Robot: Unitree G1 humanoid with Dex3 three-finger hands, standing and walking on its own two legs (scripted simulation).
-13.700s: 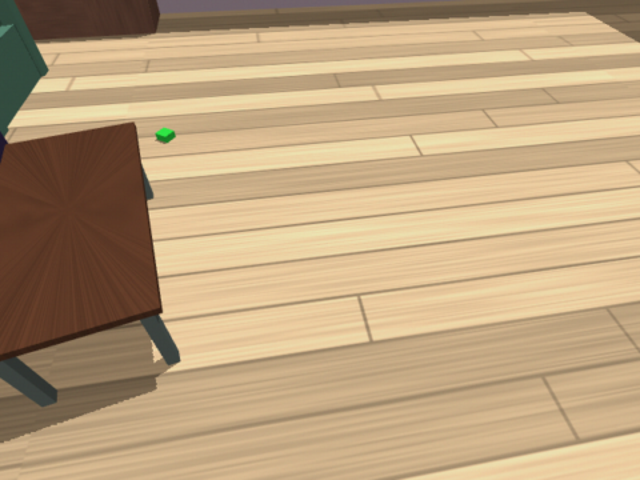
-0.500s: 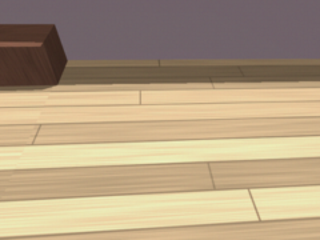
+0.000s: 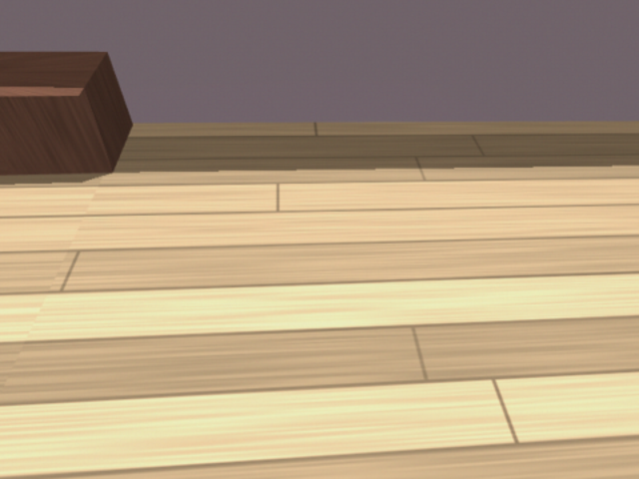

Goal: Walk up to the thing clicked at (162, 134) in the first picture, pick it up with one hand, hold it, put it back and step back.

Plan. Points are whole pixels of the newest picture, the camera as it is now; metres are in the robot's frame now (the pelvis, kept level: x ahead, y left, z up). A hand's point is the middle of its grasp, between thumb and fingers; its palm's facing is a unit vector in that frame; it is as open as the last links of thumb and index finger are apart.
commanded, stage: walk up
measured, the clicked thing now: out of the picture +0.07 +0.67 -0.76
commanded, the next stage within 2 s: none
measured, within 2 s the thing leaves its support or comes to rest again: neither
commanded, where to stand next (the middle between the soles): +1.34 -0.01 m, yaw +0 degrees
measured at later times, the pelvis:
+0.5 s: pelvis +0.10 -0.08 +0.00, yaw +0 degrees
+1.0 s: pelvis +0.38 -0.05 -0.01, yaw +4 degrees
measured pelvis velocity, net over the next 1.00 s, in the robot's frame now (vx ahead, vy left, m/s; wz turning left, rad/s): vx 0.38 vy -0.05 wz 0.07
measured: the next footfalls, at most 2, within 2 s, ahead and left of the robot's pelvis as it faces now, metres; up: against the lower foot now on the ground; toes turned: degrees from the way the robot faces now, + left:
right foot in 0.26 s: +0.11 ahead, -0.18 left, +0.00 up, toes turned -8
left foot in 0.74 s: +0.38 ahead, +0.09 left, +0.00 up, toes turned +9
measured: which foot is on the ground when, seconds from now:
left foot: down 0.00-0.26, up 0.28-0.72, down 0.74-1.00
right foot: down 0.00-0.00, up 0.02-0.24, down 0.26-0.80, up 0.82-1.00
